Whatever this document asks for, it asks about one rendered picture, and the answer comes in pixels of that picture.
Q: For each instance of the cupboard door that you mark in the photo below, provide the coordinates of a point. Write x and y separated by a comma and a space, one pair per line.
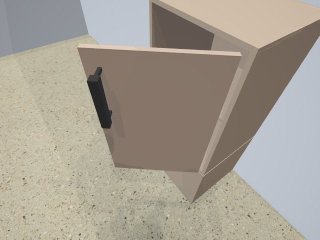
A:
165, 102

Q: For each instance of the handle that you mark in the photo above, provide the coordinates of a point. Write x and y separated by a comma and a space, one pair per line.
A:
99, 99

